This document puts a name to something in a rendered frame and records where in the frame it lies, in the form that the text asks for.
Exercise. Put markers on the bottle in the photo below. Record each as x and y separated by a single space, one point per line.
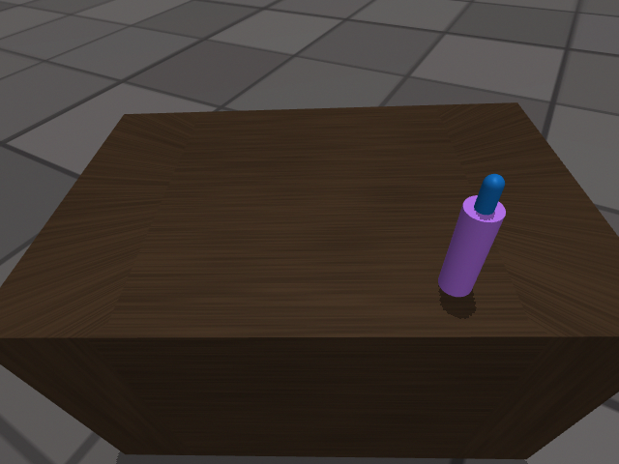
478 223

